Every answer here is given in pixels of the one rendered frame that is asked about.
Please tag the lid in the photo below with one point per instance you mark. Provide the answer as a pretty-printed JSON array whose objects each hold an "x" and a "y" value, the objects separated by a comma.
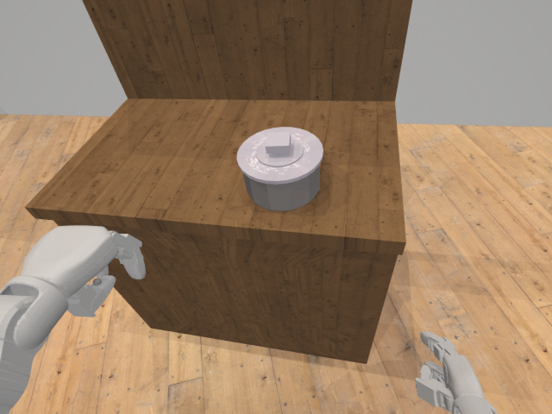
[{"x": 306, "y": 154}]

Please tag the robot right forearm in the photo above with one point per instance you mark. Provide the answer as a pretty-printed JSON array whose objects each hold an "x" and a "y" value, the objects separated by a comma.
[{"x": 470, "y": 404}]

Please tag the robot right hand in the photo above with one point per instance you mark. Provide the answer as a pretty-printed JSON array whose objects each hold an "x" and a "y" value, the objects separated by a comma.
[{"x": 441, "y": 386}]

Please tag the pot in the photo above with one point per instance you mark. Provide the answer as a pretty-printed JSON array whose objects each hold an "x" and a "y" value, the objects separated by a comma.
[{"x": 283, "y": 197}]

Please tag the table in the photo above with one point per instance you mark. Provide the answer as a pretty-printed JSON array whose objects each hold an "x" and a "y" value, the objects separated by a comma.
[{"x": 201, "y": 77}]

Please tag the robot left hand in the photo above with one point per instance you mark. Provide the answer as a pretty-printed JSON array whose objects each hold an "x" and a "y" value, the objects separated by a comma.
[{"x": 71, "y": 256}]

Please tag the robot left forearm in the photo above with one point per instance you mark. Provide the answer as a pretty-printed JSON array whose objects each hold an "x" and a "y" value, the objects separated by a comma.
[{"x": 29, "y": 309}]

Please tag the knob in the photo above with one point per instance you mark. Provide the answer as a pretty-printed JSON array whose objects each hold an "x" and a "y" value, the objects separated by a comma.
[{"x": 278, "y": 142}]

